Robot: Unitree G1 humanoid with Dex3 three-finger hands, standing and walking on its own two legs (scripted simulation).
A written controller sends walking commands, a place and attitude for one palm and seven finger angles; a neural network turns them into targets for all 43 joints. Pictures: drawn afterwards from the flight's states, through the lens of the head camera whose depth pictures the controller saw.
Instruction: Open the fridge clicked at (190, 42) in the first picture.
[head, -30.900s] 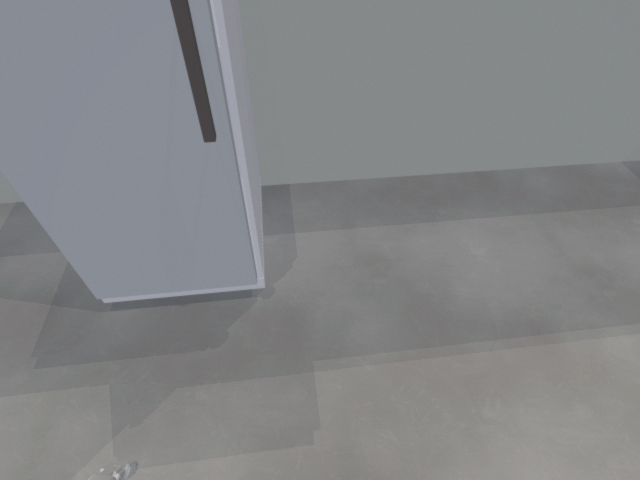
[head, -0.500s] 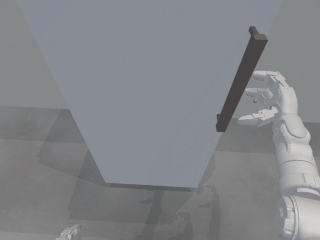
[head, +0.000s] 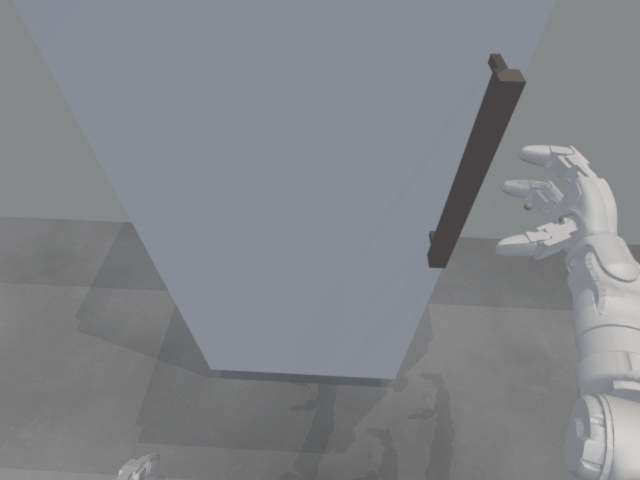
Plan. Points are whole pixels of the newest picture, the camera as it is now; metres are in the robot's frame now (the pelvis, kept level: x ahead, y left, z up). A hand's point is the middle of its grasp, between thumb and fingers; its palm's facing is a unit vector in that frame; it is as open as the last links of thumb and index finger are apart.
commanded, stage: move the hooked fingers beside the handle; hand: right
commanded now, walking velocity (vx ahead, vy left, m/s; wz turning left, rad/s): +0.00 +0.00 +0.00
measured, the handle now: (461, 178) +0.48 -0.13 +0.14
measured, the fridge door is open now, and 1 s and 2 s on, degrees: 0 0 0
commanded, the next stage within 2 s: feel for the door with the fingertips in 0.96 s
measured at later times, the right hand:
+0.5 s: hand (526, 204) +0.43 -0.20 +0.14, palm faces -0.02 +1.00 +0.01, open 14.0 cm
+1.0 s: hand (529, 205) +0.43 -0.20 +0.14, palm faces -0.01 +1.00 +0.01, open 14.0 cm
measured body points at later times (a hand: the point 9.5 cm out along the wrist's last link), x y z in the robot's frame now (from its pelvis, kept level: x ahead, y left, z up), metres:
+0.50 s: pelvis +0.00 -0.01 +0.00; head +0.03 -0.02 +0.45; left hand +0.09 +0.25 -0.11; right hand +0.43 -0.25 +0.15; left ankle -0.04 +0.09 -0.72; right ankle +0.02 -0.09 -0.72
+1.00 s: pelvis +0.00 +0.00 +0.00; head +0.03 +0.00 +0.45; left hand +0.08 +0.27 -0.11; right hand +0.43 -0.25 +0.15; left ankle -0.04 +0.09 -0.72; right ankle +0.02 -0.09 -0.72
